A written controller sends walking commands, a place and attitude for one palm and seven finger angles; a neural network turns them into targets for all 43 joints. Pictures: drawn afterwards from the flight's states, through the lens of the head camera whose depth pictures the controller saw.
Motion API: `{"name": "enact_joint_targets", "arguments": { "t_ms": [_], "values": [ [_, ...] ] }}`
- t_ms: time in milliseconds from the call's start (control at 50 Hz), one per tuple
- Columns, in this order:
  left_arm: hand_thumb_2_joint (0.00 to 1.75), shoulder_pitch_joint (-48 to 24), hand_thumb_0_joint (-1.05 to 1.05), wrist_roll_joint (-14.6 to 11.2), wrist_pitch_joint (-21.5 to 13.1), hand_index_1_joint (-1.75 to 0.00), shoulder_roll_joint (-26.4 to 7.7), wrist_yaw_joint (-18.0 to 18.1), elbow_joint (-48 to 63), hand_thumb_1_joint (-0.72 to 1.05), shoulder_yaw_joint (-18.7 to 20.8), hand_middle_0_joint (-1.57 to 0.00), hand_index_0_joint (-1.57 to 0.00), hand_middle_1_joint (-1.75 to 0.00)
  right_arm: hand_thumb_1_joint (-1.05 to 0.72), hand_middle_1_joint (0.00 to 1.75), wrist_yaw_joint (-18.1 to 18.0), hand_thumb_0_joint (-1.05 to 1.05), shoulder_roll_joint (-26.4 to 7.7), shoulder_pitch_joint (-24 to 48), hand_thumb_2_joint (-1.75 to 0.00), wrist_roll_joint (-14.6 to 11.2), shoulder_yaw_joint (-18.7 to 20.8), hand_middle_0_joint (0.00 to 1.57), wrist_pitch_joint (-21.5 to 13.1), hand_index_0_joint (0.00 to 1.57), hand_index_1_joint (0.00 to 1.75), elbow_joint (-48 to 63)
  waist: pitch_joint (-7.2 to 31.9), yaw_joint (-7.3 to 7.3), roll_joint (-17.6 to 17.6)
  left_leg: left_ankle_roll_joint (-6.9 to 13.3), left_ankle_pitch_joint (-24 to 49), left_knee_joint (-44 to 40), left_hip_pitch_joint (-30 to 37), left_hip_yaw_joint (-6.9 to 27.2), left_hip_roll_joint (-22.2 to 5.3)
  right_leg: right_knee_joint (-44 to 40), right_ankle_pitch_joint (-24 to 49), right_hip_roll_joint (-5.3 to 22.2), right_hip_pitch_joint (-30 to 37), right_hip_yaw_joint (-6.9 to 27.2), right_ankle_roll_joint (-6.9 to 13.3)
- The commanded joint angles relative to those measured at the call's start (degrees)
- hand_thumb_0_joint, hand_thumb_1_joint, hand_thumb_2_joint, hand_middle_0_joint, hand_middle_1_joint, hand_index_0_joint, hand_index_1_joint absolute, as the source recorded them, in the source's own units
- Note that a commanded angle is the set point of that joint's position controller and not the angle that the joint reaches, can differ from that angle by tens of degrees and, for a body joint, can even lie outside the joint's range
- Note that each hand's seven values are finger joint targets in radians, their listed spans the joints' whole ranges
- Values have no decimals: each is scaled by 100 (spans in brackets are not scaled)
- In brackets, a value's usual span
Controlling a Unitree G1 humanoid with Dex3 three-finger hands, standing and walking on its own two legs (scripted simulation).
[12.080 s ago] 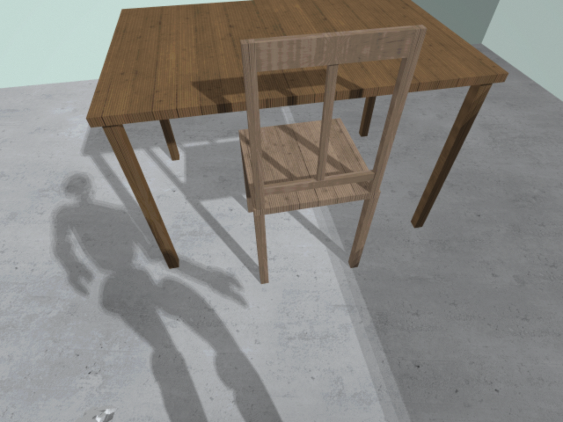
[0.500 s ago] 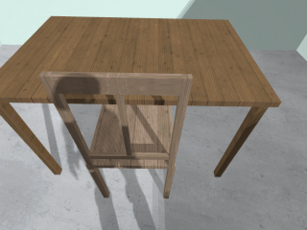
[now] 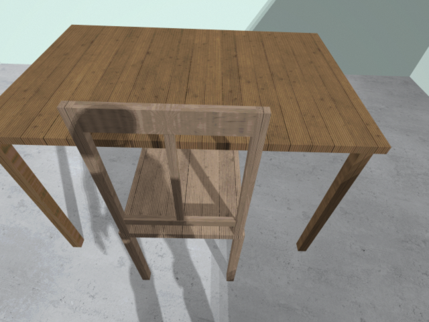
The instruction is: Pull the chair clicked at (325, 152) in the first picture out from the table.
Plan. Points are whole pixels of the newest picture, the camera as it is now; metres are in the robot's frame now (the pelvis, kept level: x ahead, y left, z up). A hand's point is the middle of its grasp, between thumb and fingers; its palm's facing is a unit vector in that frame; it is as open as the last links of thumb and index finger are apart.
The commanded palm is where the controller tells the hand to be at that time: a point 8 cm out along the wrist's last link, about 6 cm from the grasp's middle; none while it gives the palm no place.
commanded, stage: look again from close up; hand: left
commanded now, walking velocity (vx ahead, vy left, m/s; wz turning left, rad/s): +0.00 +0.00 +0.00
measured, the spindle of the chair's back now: (175, 183) +0.45 +0.13 -0.06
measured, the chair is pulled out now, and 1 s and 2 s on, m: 0.00 0.00 0.00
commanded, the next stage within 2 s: raise the hand toward the chair's back in 0.28 s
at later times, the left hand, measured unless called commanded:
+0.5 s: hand out of the picture +0.08 +0.21 -0.12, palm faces +0.20 -0.94 -0.27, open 7.3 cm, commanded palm +0.10 +0.22 -0.08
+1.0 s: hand out of the picture +0.13 +0.19 -0.05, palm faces +0.21 -0.98 -0.07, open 11.0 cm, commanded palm +0.12 +0.23 -0.06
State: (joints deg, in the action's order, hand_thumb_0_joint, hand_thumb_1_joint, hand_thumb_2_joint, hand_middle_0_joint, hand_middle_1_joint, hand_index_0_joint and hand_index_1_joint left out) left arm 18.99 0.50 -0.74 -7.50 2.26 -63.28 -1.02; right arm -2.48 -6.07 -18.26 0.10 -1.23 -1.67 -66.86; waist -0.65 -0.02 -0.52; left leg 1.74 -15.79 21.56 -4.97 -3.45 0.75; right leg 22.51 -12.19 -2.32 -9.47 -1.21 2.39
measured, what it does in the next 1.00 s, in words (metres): lowers itself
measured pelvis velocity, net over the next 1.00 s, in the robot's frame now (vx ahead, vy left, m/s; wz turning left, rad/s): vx -0.05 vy -0.01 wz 0.08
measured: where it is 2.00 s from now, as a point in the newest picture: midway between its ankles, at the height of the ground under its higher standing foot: outside the picture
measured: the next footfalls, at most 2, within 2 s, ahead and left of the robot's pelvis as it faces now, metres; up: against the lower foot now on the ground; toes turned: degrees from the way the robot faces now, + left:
none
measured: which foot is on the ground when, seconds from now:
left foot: down 0.00-1.00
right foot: down 0.00-1.00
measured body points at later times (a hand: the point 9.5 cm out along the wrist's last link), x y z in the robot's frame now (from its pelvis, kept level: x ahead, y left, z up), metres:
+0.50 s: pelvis -0.01 +0.01 -0.01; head +0.00 +0.00 +0.44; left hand +0.06 +0.26 -0.10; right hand +0.01 -0.22 -0.15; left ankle -0.04 +0.10 -0.74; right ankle +0.00 -0.09 -0.74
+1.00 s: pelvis -0.05 -0.01 -0.11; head +0.04 +0.00 +0.33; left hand +0.12 +0.24 -0.04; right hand +0.23 -0.19 -0.17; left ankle -0.04 +0.10 -0.74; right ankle +0.00 -0.09 -0.74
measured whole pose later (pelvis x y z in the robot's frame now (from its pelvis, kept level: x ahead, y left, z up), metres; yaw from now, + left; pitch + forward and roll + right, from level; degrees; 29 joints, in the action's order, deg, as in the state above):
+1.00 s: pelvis -0.05 -0.01 -0.11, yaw +5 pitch +16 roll -2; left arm 27.4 -13.1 -36.7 -10.6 -8.9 3.1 5.3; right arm -0.5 -13.7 -4.3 0.3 -0.3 -12.3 -29.3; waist 7.2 3.9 0.6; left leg 1.0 -34.1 72.2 -54.5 2.3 0.9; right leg 68.4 -29.8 0.1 -55.3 -8.5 4.1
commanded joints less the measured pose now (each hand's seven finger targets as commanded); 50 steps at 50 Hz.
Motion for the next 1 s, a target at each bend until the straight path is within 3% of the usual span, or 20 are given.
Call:
{"name": "enact_joint_targets", "arguments": {
  "t_ms": [0,340,360,380,400,420,440,500,540,580,600,640,660,700,740,820,880,900,940,980],
  "values": [
    [90,459,0,-29,-91,-30,-448,33,175,90,74,-20,-20,-30,-90,30,-1,0,-445,-447,-90,-21,106,20,-62,20,30,58,-537,32,21,89,790,-416,-406,635,-630,-426,706,713,-237,692,39],
    [90,482,0,-26,-77,-30,-382,43,168,90,75,-20,-20,-30,-90,30,-21,0,-446,-520,-90,-19,107,20,-106,20,30,50,-385,25,60,114,1161,-409,-296,686,-682,-265,881,706,-238,645,45],
    [90,639,0,92,-209,-30,-613,237,-97,90,92,-20,-20,-30,-90,30,57,0,-814,156,-90,-10,113,20,-104,20,30,530,-691,166,393,-95,1689,615,-958,362,-778,24,2440,1052,-322,613,-61],
    [89,-3472,0,-1125,-1274,-30,-1595,139,8696,88,316,-20,-20,-30,-90,30,-133,0,-1971,60,-90,-224,297,20,-906,20,30,2795,2124,-573,1508,-90,2143,90,418,516,-110,423,1635,455,282,378,-37],
    [88,-2874,0,-868,-1086,-29,-1868,433,8399,85,664,-20,-20,-29,-90,30,-315,0,-1417,772,-90,-281,39,20,-1380,20,30,2428,1642,-330,1624,-170,2138,-20,447,286,-355,809,452,251,-112,247,-45],
    [87,-1443,0,-746,-763,-29,-837,575,6822,83,222,-19,-19,-29,-90,30,-267,0,-1479,486,-90,-123,208,20,-1644,20,30,2212,1498,-253,1531,-250,1911,-93,50,396,-384,870,-318,236,-473,-84,-15],
    [86,300,0,-806,-129,-29,334,608,5231,81,-524,-19,-19,-29,-90,30,-151,0,-1122,373,-90,-304,164,20,-1702,20,30,2116,529,-211,661,-184,1390,-28,-568,591,-369,824,-317,318,-855,-219,-47],
    [83,-362,0,-1036,-686,-27,331,333,6775,74,-785,-18,-18,-27,-90,30,-187,0,-1606,523,-90,-267,260,20,-1938,20,30,2879,379,-386,-375,-22,445,778,-1168,683,-169,687,-217,356,-1140,-244,-159],
    [81,-162,0,-925,-1169,-27,501,183,5627,69,-625,-18,-18,-27,-90,30,-120,0,-1637,503,-90,-92,397,20,-1937,20,30,3017,-182,-479,-1816,-45,-267,1391,-2158,763,-67,946,-1158,344,-2264,-322,-185],
    [79,1045,0,-1153,-1942,-26,466,-311,5188,64,-194,-17,-17,-26,-90,30,4,0,-1618,765,-90,-61,508,20,-1941,20,30,3414,44,-2,-2564,-114,-557,1836,-2985,624,-7,1323,-1712,327,-2526,-281,-170],
    [78,1787,0,-1252,-2301,-26,83,-609,5037,62,296,-17,-17,-26,-90,30,120,0,-1608,893,-90,-84,557,20,-1893,20,30,3557,248,304,-2044,-202,-396,1970,-3140,476,75,1523,-1453,336,-2309,-177,-84],
    [76,2044,0,-1425,-3061,-25,-286,-1234,5367,57,824,-17,-17,-25,-90,30,343,0,-1662,1181,-90,-6,627,20,-1724,20,30,3954,864,464,-1112,-330,30,2419,-3343,290,200,2232,-362,387,-1952,-138,30],
    [75,2074,0,-1303,-3355,-25,-517,-1411,5406,55,1075,-16,-16,-25,-90,30,418,0,-1633,1252,-90,13,670,20,-1625,20,30,4100,1074,516,-574,-343,265,2622,-3468,233,211,2620,118,381,-1972,-170,76],
    [73,2274,0,-888,-3309,-24,-917,-1300,5359,50,1390,-16,-16,-24,-90,30,498,0,-1510,1329,-90,1,689,20,-1299,20,30,4292,1230,737,480,-341,535,2831,-3752,127,227,3139,484,365,-2172,-160,157],
    [71,1350,0,-751,-3217,-23,-644,-1153,6391,46,859,-16,-16,-23,-90,30,530,0,-1421,1471,-90,-26,611,20,-1075,20,30,4707,1340,568,693,-293,408,3075,-3978,108,208,3421,313,339,-2629,-78,167],
    [67,138,0,-1035,-3803,-22,-849,-664,8425,36,1092,-15,-15,-22,-90,30,373,0,-1308,1028,-90,52,642,20,-1070,20,30,4794,2620,199,905,-123,541,3678,-3667,393,56,3612,241,232,-2953,173,71],
    [64,-385,0,-1223,-4276,-20,-569,-851,8880,29,465,-14,-14,-20,-90,30,230,0,-1343,996,-90,28,494,20,-1222,20,30,4530,2525,-240,828,-77,352,4055,-3692,599,-26,3557,-133,215,-3552,261,5],
    [63,-597,0,-1243,-4309,-20,-441,-1048,8800,27,216,-14,-14,-20,-90,30,185,0,-1402,1008,-90,4,434,20,-1293,20,30,4458,2433,-449,509,-13,186,4170,-3812,672,-91,3536,-324,202,-3768,268,-30],
    [61,-583,0,-1336,-4196,-19,-433,-1493,8205,22,19,-13,-13,-19,-90,30,90,0,-1516,987,-90,-52,418,20,-1422,20,30,4319,2060,-643,193,22,-359,4322,-4293,719,-111,3412,-837,232,-3882,296,-72],
    [59,-292,0,-1350,-3682,-19,-637,-1926,7372,18,76,-13,-13,-19,-90,30,-14,0,-1580,925,-90,-141,394,20,-1422,20,30,4305,1885,-641,-223,37,-861,4344,-4798,681,-75,3168,-1469,263,-3716,410,-117]
  ]
}}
